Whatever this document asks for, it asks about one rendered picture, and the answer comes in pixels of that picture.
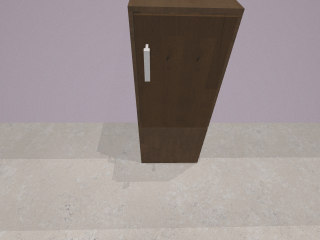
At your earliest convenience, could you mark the handle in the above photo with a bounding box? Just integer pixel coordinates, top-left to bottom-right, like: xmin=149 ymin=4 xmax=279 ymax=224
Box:
xmin=143 ymin=44 xmax=150 ymax=82

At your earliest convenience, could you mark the cupboard door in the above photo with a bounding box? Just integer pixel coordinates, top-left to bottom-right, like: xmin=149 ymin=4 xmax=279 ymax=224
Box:
xmin=134 ymin=13 xmax=238 ymax=128

